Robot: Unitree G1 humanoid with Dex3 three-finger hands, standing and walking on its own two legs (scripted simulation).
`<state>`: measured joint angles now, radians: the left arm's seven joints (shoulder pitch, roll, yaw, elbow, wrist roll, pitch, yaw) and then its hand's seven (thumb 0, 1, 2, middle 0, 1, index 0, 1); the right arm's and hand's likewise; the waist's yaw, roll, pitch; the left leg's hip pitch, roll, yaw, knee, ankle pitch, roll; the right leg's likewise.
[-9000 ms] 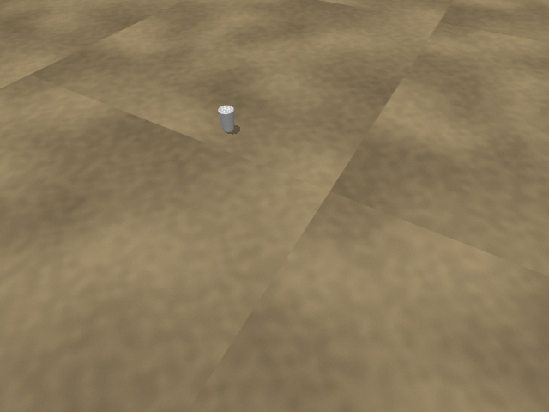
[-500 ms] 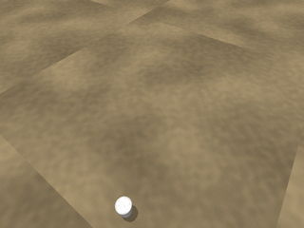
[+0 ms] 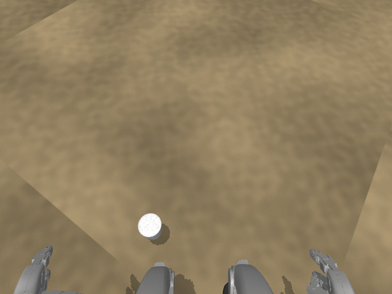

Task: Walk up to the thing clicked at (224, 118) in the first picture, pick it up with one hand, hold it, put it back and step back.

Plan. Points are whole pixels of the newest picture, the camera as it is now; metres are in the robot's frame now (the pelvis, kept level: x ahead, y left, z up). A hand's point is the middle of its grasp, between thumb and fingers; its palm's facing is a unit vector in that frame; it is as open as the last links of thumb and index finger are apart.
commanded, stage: go down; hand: left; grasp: from the side
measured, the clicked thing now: (151, 228) +0.37 +0.19 -0.62
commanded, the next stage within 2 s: none
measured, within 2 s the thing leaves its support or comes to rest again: neither
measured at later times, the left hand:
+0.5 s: hand (70, 255) +0.22 +0.33 -0.21, palm faces +0.15 -0.96 -0.23, open 17.5 cm
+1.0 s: hand (69, 243) +0.26 +0.37 -0.27, palm faces +0.17 -0.97 -0.19, open 17.3 cm
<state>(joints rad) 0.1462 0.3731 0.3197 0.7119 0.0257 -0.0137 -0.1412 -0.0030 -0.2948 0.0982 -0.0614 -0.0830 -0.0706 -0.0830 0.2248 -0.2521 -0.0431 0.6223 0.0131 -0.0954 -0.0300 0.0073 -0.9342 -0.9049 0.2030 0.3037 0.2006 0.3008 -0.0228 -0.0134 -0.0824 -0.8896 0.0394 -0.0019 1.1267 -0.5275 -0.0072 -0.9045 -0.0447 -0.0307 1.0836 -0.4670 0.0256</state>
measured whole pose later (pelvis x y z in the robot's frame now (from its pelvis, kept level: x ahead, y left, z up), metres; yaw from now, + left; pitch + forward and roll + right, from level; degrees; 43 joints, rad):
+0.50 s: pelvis -0.03 -0.01 -0.13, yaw +0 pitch +30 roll -3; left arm -0.08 0.51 0.52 0.75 -0.09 -0.27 -0.39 -0.01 -0.59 0.04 -0.09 -0.10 -0.09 -0.11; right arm 0.08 -0.30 0.00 0.60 -0.02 -0.18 -0.04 0.01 -0.92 -0.90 0.20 0.30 0.20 0.30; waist -0.01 -0.03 -0.17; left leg -1.52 0.03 -0.06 1.69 -0.69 -0.02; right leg -1.52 -0.06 -0.05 1.64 -0.63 0.01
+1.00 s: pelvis -0.07 -0.01 -0.23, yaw -1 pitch +33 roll -4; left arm -0.30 0.67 0.70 0.90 -0.16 -0.37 -0.55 -0.02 -0.56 0.08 -0.08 -0.14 -0.08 -0.14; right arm 0.10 -0.33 0.03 0.67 -0.01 -0.19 -0.04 0.01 -0.90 -0.90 0.21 0.30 0.20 0.30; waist -0.04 -0.02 -0.14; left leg -1.89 0.02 -0.10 2.02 -0.70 -0.03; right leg -1.88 -0.06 -0.06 1.94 -0.63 0.00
